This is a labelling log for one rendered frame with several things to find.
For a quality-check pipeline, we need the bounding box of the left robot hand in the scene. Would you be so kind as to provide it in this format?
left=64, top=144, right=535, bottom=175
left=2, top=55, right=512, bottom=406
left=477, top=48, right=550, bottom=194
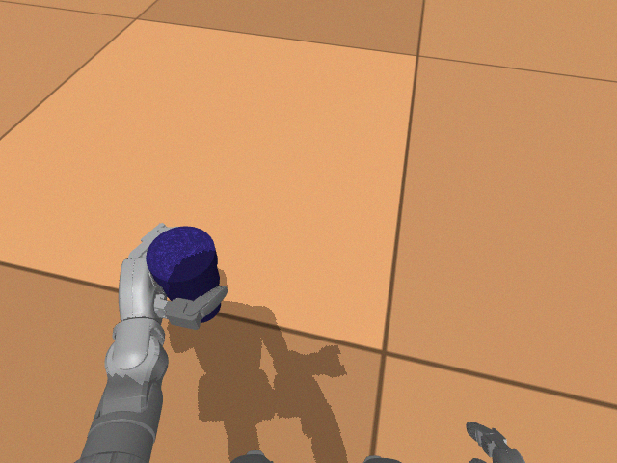
left=119, top=223, right=228, bottom=330

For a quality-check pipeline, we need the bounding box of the right robot hand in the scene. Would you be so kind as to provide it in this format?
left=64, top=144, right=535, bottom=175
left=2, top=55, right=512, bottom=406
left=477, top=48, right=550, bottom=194
left=466, top=422, right=525, bottom=463

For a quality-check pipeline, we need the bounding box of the cup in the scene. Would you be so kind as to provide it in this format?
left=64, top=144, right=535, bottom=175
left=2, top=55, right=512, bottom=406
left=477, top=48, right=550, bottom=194
left=146, top=226, right=221, bottom=323

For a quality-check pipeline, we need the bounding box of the left robot arm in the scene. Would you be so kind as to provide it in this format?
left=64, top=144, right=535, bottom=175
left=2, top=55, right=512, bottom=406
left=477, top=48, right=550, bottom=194
left=74, top=317, right=169, bottom=463

